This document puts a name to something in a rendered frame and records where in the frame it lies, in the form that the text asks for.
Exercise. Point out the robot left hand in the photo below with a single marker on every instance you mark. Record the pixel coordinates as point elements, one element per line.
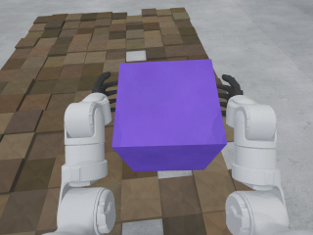
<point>100,87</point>

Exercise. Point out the robot left forearm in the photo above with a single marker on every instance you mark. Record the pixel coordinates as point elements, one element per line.
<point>84,128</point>

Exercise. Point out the robot right hand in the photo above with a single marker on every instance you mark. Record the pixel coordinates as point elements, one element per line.
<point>233,90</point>

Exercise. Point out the robot right upper arm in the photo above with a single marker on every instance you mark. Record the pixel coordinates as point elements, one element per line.
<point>258,212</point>

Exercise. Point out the robot left upper arm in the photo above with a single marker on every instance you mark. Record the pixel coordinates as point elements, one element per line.
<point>86,211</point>

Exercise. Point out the robot right forearm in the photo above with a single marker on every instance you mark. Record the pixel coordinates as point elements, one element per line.
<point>255,140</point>

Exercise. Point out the carton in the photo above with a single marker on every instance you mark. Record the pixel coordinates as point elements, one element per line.
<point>168,115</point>

